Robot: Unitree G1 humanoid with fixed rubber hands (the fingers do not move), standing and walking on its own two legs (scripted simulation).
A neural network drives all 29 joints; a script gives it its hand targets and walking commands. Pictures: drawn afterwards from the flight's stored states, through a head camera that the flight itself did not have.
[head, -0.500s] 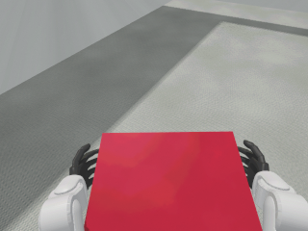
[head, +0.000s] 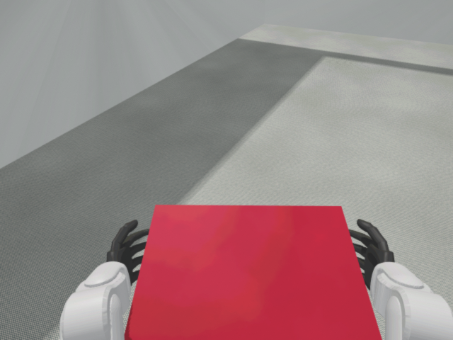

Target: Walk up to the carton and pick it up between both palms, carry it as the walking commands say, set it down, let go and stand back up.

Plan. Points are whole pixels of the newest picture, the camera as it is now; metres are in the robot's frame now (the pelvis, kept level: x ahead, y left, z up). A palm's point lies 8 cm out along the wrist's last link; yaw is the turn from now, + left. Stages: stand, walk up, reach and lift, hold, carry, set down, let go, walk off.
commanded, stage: carry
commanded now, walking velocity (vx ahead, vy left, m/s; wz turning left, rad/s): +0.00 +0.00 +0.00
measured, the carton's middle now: (246, 295) +0.23 -0.01 +0.00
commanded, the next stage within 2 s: hold in 1.70 s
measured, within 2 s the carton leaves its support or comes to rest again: neither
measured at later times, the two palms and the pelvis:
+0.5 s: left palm (113, 276) +0.22 +0.19 +0.09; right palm (369, 264) +0.23 -0.19 +0.09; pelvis -0.01 -0.01 +0.00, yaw +1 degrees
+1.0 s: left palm (137, 251) +0.27 +0.17 +0.08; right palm (374, 242) +0.28 -0.22 +0.08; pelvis +0.03 -0.03 +0.00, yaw +1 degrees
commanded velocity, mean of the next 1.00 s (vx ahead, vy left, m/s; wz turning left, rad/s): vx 0.00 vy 0.00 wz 0.00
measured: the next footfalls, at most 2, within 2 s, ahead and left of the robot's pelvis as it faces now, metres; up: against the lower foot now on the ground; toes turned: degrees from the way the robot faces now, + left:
none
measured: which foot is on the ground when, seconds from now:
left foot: down 0.00-1.00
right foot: down 0.00-1.00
